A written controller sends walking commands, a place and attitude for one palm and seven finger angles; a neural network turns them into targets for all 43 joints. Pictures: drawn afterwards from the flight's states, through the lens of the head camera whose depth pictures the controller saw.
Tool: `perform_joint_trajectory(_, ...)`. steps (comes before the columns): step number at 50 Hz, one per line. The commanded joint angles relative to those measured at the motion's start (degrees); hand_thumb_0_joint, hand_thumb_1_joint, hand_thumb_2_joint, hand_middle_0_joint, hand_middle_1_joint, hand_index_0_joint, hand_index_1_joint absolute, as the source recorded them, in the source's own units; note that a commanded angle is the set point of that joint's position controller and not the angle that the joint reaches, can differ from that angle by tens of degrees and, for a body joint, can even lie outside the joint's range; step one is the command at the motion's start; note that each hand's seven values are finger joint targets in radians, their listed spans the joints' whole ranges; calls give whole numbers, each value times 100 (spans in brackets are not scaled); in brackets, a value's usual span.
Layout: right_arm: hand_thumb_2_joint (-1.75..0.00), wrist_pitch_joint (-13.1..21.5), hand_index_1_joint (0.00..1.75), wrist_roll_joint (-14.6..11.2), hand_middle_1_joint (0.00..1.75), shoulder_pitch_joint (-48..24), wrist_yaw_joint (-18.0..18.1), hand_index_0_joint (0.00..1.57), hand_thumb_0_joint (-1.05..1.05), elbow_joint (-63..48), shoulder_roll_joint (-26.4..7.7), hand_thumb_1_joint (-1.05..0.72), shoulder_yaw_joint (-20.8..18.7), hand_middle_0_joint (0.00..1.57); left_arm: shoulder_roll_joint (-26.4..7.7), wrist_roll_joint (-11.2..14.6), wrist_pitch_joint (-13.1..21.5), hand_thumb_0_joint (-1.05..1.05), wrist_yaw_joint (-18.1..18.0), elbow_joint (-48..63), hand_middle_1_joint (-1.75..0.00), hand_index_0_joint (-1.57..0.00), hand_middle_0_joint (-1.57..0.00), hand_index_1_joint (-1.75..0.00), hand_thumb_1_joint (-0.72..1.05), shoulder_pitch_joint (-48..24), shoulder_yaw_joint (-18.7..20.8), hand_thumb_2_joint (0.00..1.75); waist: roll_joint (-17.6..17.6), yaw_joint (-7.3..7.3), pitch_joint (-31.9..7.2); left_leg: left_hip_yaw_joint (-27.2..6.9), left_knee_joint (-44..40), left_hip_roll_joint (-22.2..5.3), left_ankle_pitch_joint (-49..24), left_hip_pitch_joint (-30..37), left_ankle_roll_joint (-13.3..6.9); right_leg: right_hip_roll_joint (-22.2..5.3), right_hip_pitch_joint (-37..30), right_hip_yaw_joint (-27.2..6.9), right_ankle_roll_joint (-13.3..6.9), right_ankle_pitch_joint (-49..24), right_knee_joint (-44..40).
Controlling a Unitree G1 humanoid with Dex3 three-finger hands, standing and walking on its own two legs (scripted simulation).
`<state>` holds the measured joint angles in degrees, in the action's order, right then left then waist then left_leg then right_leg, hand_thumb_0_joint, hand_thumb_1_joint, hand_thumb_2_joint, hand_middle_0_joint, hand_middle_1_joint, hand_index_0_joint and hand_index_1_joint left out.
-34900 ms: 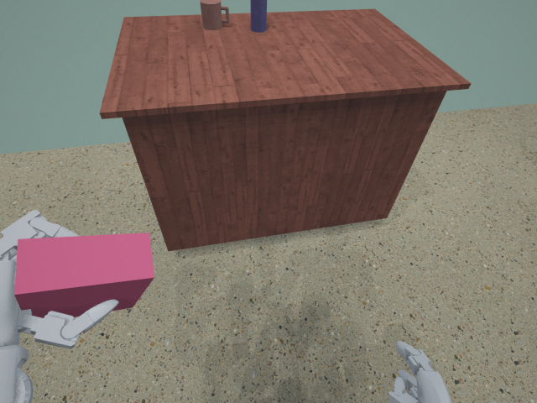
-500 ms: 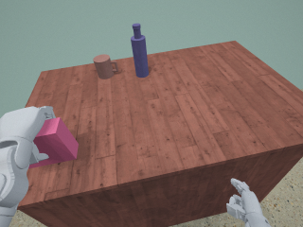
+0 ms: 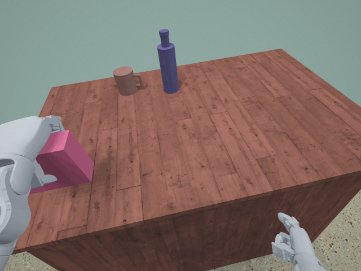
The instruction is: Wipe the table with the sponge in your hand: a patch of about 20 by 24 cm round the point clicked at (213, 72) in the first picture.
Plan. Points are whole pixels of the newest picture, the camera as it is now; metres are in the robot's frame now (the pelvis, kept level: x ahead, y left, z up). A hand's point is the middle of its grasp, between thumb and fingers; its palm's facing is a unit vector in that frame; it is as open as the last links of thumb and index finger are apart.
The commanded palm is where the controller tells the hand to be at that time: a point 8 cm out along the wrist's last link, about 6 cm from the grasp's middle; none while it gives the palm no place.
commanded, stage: lift the sponge slowly off the table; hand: left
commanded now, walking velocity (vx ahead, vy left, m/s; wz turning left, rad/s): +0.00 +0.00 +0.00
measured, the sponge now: (52, 168) +0.24 +0.32 +0.14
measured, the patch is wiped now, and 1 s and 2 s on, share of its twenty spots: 0.90 0.90 0.90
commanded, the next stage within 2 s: bring the sponge back beside the body in 0.06 s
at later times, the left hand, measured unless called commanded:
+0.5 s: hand (46, 160) +0.23 +0.30 +0.18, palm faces +0.08 -0.05 -1.00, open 9.5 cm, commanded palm +0.19 +0.30 +0.25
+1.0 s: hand (44, 173) +0.21 +0.29 +0.18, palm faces +0.14 -0.07 -0.99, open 9.5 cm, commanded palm +0.16 +0.29 +0.25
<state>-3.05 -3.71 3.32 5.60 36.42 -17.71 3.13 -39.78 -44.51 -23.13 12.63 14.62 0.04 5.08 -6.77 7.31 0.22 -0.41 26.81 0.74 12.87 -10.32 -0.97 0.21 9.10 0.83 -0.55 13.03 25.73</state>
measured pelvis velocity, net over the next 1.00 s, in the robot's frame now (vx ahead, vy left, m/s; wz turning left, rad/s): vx -0.01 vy -0.01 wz -0.01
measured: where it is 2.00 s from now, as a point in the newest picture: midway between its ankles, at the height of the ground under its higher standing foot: outside the picture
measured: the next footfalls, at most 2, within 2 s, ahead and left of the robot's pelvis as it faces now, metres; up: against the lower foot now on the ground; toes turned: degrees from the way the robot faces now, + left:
none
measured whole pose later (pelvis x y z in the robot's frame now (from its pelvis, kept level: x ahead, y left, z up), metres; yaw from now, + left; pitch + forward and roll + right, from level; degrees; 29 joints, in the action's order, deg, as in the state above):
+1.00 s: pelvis -0.01 -0.01 +0.00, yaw -1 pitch -5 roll +0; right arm -2.5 -3.0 2.8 5.6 37.1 -16.4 3.3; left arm -37.9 -43.6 -22.5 9.3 23.2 8.4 4.8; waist -7.0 8.7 0.4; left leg 0.1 28.0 0.1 13.1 -9.7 -0.4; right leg 0.9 9.0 0.2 -1.1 13.2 27.4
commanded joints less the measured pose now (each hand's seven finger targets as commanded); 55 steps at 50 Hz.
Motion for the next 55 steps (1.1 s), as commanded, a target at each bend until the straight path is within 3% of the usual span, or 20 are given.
perform_joint_trajectory(1,-90,391,30,55,30,-1472,58,20,0,-1218,-419,-90,-66,20,-1774,-278,165,0,-208,1090,-160,-120,-120,-160,10,-1958,1010,130,186,125,-1191,-331,-334,41,-967,247,-88,3,-196,-216,-369,-453,-407)
perform_joint_trajectory(5,-90,494,30,-18,30,-1622,103,20,0,-1164,-396,-90,-101,20,-1853,-324,343,0,-339,1031,-160,-120,-120,-160,10,-2377,1056,130,-70,58,-1115,-435,-448,21,-593,314,-31,89,-127,-499,-448,-112,-502)
perform_joint_trajectory(8,-90,474,30,60,30,-1434,127,20,0,-1083,-393,-90,-108,20,-1631,-306,390,0,-416,750,-160,-120,-120,-160,10,-2317,884,130,-25,100,-1203,-352,-427,57,-745,365,-32,25,-190,-275,-412,-223,-532)
perform_joint_trajectory(10,-90,555,30,-5,30,-1681,106,20,0,-1154,-340,-90,-111,20,-1692,-298,393,0,-431,1067,-160,-120,-120,-160,10,-2290,978,130,-195,109,-1276,-441,-454,38,-618,385,-14,75,-240,-590,-479,-143,-500)
perform_joint_trajectory(13,-90,468,30,64,30,-1510,77,20,0,-1046,-398,-90,-105,20,-1509,-274,260,0,-412,576,-160,-120,-120,-160,10,-2025,834,130,191,125,-1074,-365,-475,30,-593,200,-3,17,-183,-328,-403,-156,-535)
perform_joint_trajectory(15,-90,510,30,5,30,-1780,54,20,0,-1166,-372,-90,-109,20,-1675,-272,186,0,-400,958,-160,-120,-120,-160,10,-1905,1024,130,92,177,-1216,-430,-455,27,-572,195,-7,59,-272,-637,-460,-133,-456)
perform_joint_trajectory(21,-90,400,30,66,30,-1643,50,20,0,-1177,-407,-90,-56,20,-1666,-253,21,0,-314,748,-160,-120,-120,-160,10,-1747,978,130,279,203,-1132,-286,-322,64,-564,45,-41,-30,-190,-449,-387,-53,-443)
perform_joint_trajectory(24,-90,378,30,57,30,-1572,54,20,0,-1158,-401,-90,-72,20,-1746,-229,118,0,-293,851,-160,-120,-120,-160,10,-1604,1062,130,245,174,-1134,-267,-279,70,-611,153,-47,-34,-127,-453,-349,-81,-473)
perform_joint_trajectory(25,-90,457,30,24,30,-1745,68,20,0,-1221,-394,-90,-77,20,-1840,-228,161,0,-297,1072,-160,-120,-120,-160,10,-1643,1166,130,194,146,-1158,-339,-229,57,-561,185,-38,17,-128,-737,-419,-30,-468)
perform_joint_trajectory(28,-90,424,30,103,30,-1519,79,20,0,-1199,-375,-90,-61,20,-1708,-176,314,0,-294,1086,-160,-120,-120,-160,10,-1383,1117,130,174,172,-1211,-246,-142,81,-767,261,-55,-54,-152,-452,-365,-256,-457)
perform_joint_trajectory(30,-90,525,30,51,30,-1682,81,20,0,-1283,-339,-90,-82,20,-1829,-115,423,0,-333,1562,-160,-120,-120,-160,10,-1299,1286,130,-21,152,-1251,-332,-90,69,-710,347,-46,-9,-126,-812,-426,-169,-465)
perform_joint_trajectory(34,-90,489,30,115,30,-1446,92,20,0,-1179,-353,-90,-100,20,-1664,-59,504,0,-417,1356,-160,-120,-120,-160,10,-1094,1238,130,163,150,-985,-280,-112,47,-715,292,-30,-53,0,-556,-353,-192,-506)
perform_joint_trajectory(35,-90,565,30,54,30,-1642,99,20,0,-1237,-344,-90,-118,20,-1726,-72,491,0,-457,1596,-160,-120,-120,-160,10,-1169,1312,130,45,115,-973,-354,-127,34,-625,307,-18,24,5,-819,-419,-65,-509)
perform_joint_trajectory(38,-90,521,30,133,30,-1473,93,20,0,-1183,-347,-90,-114,20,-1443,-73,428,0,-528,1403,-160,-120,-120,-160,10,-1063,1076,130,91,169,-925,-286,-200,36,-685,254,-14,-27,-42,-457,-366,-159,-510)
perform_joint_trajectory(40,-90,595,30,60,30,-1708,78,20,0,-1226,-335,-90,-131,20,-1602,-117,379,0,-580,1751,-160,-120,-120,-160,10,-1065,1246,130,0,173,-1038,-385,-228,23,-696,305,2,54,-123,-776,-438,-177,-435)
perform_joint_trajectory(43,-90,510,30,138,30,-1563,21,20,0,-1185,-339,-90,-128,20,-1401,-104,269,0,-600,1699,-160,-120,-120,-160,10,-623,1131,130,97,249,-1102,-306,-247,35,-879,241,3,2,-250,-458,-384,-427,-392)
perform_joint_trajectory(45,-90,557,30,59,30,-1802,0,20,0,-1258,-315,-90,-129,20,-1486,-102,188,0,-601,2016,-160,-120,-120,-160,10,-586,1238,130,136,225,-1083,-390,-265,13,-838,226,3,78,-246,-737,-427,-376,-351)
perform_joint_trajectory(46,-90,499,30,128,30,-1682,-1,20,0,-1229,-319,-90,-111,20,-1376,-103,128,0,-599,1911,-160,-120,-120,-160,10,-521,1116,130,97,282,-1095,-308,-265,34,-813,158,-15,10,-257,-489,-384,-327,-352)
perform_joint_trajectory(53,-90,441,30,97,30,-1654,-14,20,0,-1236,-322,-90,-96,20,-1222,-124,-2,0,-605,1999,-160,-120,-120,-160,10,-338,975,130,225,246,-924,-316,-393,4,-641,144,-22,76,-145,-350,-335,-149,-394)
perform_joint_trajectory(55,-90,522,30,33,30,-1872,2,20,0,-1314,-292,-90,-101,20,-1332,-121,4,0,-622,2287,-160,-120,-120,-160,10,-379,1083,130,107,222,-941,-392,-393,-13,-458,152,-16,128,-154,-665,-390,28,-374)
